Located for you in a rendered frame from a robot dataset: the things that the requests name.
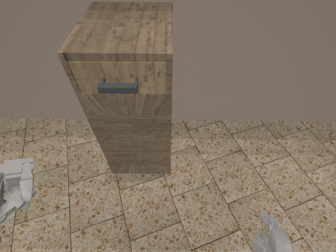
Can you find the robot left hand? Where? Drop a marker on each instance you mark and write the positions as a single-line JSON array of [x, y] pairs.
[[17, 178]]

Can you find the drawer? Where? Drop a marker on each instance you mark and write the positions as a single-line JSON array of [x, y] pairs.
[[151, 75]]

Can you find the robot right hand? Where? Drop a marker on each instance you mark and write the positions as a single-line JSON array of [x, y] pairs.
[[278, 241]]

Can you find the handle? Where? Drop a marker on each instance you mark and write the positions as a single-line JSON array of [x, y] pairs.
[[118, 88]]

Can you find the cabinet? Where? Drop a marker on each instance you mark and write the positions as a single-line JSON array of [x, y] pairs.
[[133, 130]]

